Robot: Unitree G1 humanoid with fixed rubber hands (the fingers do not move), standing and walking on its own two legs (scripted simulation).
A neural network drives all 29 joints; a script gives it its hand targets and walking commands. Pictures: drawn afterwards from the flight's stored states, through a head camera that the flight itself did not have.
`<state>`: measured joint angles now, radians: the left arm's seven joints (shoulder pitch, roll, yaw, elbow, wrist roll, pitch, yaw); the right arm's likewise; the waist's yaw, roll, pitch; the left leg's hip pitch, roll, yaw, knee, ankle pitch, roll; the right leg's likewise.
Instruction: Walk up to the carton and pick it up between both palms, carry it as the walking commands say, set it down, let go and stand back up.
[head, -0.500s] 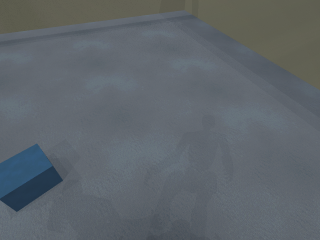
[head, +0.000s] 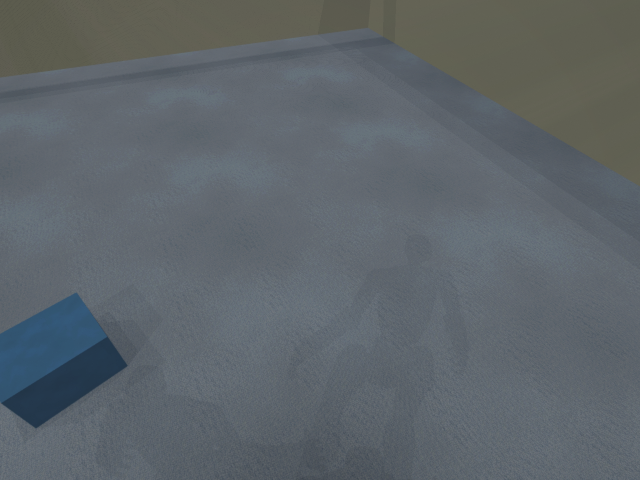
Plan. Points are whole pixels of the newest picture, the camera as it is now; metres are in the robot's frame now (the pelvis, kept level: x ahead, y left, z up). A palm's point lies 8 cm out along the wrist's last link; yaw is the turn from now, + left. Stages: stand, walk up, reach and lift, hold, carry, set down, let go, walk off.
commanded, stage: stand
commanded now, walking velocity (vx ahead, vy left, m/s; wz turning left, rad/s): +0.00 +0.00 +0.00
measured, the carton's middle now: (57, 356) +0.64 +0.87 -0.68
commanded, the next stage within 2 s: walk up in 0.48 s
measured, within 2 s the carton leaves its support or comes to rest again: neither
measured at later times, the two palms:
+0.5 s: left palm out of the picture +0.06 +0.30 -0.11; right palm out of the picture +0.08 -0.27 -0.11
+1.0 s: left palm out of the picture +0.03 +0.32 -0.13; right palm out of the picture +0.07 -0.22 -0.13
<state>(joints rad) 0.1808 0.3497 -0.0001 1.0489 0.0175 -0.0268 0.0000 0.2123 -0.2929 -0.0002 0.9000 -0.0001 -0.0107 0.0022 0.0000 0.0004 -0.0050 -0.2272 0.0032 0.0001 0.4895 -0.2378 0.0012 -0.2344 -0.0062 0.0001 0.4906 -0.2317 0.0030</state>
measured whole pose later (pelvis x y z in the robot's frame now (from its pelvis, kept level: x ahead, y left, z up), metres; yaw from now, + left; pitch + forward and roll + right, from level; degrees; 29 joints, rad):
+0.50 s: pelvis +0.00 +0.00 +0.00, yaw +0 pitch -2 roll +0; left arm 0.17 0.35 0.00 1.08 0.02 -0.03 0.00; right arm 0.20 -0.29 0.00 0.93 0.00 -0.01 0.00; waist 0.00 0.00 0.00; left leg -0.21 0.00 0.00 0.46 -0.22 0.00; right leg -0.21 -0.01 0.00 0.45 -0.21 0.01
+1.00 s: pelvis -0.02 +0.04 -0.01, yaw +9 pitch -3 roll -2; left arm 0.13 0.28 0.00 0.93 0.02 0.05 0.01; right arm 0.22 -0.29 0.00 0.94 0.00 0.05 0.03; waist 0.00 0.00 0.10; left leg -0.35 0.02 -0.01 0.75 -0.35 0.00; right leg -0.22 -0.12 -0.12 0.53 -0.25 0.07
